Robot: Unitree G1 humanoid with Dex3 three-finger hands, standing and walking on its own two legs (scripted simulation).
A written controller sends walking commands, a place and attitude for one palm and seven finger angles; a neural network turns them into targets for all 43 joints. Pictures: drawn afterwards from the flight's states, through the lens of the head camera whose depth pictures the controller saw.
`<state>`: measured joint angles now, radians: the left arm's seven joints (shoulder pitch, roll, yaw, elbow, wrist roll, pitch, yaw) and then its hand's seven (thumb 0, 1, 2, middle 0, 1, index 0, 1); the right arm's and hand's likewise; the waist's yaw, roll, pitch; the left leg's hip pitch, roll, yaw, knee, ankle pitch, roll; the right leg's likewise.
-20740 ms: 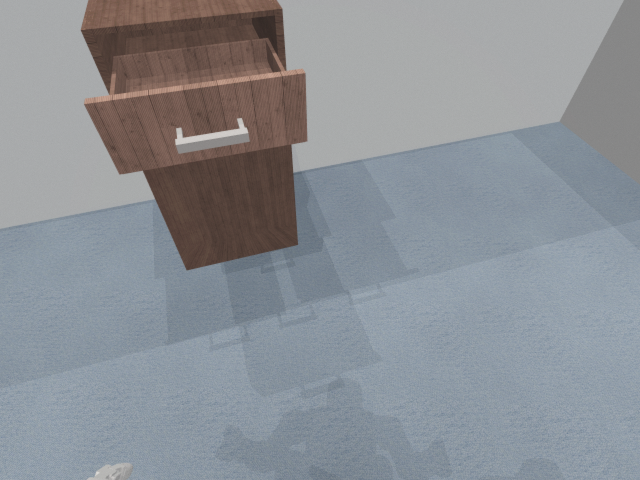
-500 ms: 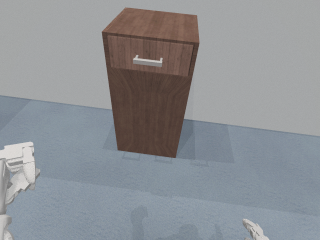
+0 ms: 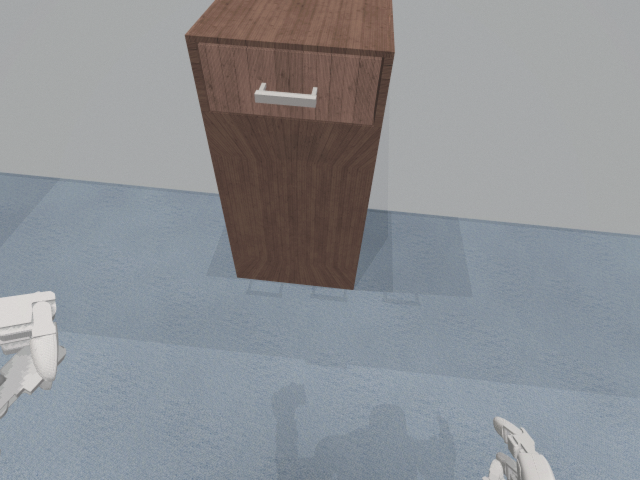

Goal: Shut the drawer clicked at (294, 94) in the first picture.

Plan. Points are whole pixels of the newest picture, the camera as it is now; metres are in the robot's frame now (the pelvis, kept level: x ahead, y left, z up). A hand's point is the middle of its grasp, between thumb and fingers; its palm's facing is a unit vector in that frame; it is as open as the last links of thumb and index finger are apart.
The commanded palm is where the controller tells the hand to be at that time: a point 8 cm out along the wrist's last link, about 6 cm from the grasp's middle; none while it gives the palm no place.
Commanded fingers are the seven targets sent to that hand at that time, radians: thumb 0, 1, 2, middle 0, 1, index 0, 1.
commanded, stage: stop stepping back and stand still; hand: left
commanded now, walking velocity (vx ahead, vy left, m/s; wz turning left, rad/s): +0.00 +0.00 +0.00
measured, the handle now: (287, 94) +0.88 +0.13 +0.03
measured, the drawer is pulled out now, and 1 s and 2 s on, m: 0.00 0.00 0.00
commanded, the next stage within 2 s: let the arm hang, fingers relaxed in 0.52 s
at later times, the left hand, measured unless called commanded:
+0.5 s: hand (60, 321) +0.21 +0.25 +0.17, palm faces +0.33 -0.81 -0.48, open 3.2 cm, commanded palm +0.15 +0.29 +0.18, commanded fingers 0.00 0.90 0.90 -1.40 -1.60 -1.40 -1.60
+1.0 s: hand out of the picture +0.02 +0.22 -0.17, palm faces +0.02 -0.97 -0.22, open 3.5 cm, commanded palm none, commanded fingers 0.00 0.90 0.90 -0.60 -0.73 -0.60 -0.73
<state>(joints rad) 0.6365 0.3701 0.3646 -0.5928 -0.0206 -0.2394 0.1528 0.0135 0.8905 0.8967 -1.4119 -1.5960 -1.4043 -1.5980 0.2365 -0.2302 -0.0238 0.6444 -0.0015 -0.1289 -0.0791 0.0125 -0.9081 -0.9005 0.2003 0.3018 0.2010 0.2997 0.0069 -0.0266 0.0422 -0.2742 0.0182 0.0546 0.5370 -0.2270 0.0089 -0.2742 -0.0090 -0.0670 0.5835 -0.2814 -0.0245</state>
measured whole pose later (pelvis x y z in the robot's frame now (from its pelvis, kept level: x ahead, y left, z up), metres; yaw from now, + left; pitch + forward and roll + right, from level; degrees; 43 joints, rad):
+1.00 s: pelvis -0.01 +0.02 +0.01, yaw +1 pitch -1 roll -1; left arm 0.30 0.23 0.01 0.92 0.02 0.04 0.03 0.01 0.91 0.90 -0.95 -1.17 -0.94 -1.15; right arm 0.25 -0.22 0.00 0.96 -0.02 0.03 0.00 0.01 -0.91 -0.90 0.20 0.30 0.20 0.30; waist 0.00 -0.03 0.07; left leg -0.29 0.00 0.04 0.51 -0.20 0.03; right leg -0.26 -0.02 -0.08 0.49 -0.22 -0.01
